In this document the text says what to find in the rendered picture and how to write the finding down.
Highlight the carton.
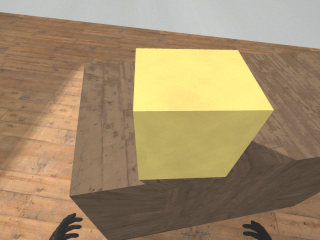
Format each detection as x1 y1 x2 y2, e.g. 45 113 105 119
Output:
133 48 274 180

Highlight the left robot hand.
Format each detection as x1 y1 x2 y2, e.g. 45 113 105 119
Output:
49 213 83 240

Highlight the right robot hand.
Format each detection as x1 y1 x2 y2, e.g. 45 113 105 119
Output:
242 220 272 240

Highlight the pedestal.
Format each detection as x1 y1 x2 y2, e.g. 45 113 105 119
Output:
69 52 320 240

